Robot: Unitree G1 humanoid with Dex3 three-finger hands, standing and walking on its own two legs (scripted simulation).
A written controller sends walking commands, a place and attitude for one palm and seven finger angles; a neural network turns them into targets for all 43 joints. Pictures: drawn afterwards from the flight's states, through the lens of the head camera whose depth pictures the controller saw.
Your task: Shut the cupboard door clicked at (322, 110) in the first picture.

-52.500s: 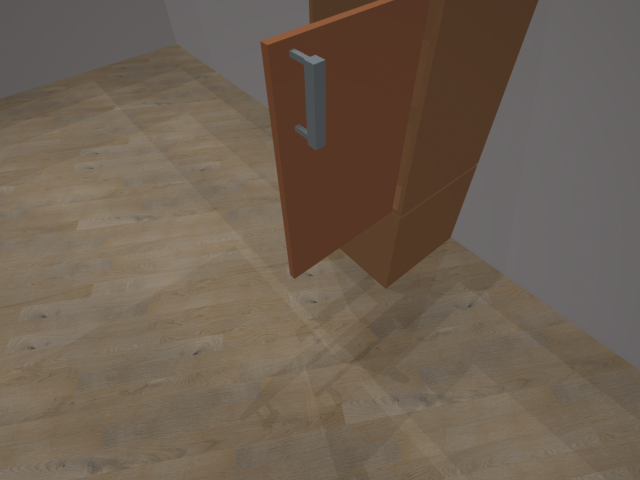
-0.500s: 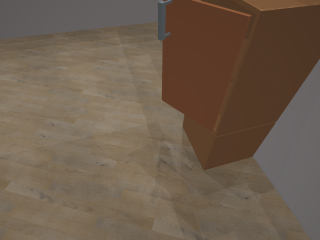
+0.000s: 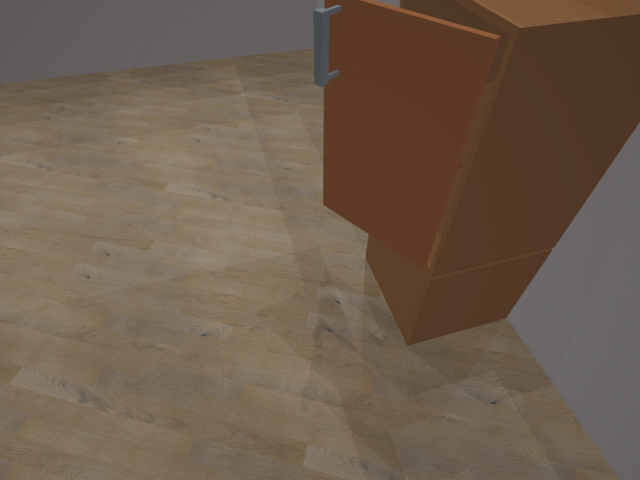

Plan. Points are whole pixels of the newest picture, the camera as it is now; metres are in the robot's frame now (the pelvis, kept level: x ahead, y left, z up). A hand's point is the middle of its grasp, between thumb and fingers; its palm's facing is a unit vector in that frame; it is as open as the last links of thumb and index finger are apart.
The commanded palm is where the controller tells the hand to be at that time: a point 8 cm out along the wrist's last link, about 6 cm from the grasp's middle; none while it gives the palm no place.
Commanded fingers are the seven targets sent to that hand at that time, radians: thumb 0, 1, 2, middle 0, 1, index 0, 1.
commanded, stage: walk to a spot facing it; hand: left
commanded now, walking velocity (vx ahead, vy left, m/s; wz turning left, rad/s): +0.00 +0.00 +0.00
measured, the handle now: (328, 46) +0.91 +0.02 +0.15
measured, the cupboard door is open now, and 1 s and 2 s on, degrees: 31 31 31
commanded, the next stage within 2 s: none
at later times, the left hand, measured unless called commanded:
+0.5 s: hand out of the picture +0.00 +0.23 -0.20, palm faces +0.22 -0.95 -0.21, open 7.4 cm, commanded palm none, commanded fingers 0.00 0.90 0.90 -0.20 -0.30 -0.20 -0.30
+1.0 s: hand out of the picture -0.04 +0.19 -0.16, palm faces +0.47 -0.83 -0.30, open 7.4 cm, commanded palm none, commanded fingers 0.00 0.90 0.90 -0.20 -0.30 -0.20 -0.30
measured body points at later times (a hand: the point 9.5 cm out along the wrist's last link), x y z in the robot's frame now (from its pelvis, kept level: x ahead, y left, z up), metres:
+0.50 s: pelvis -0.02 +0.02 -0.02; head +0.02 +0.06 +0.42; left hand -0.01 +0.28 -0.19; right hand +0.06 -0.21 -0.17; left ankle +0.00 +0.12 -0.75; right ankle -0.04 -0.11 -0.71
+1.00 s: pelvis -0.01 -0.03 -0.01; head +0.05 -0.02 +0.44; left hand -0.06 +0.24 -0.14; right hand +0.17 -0.24 -0.16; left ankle -0.08 +0.08 -0.67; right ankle +0.01 -0.14 -0.75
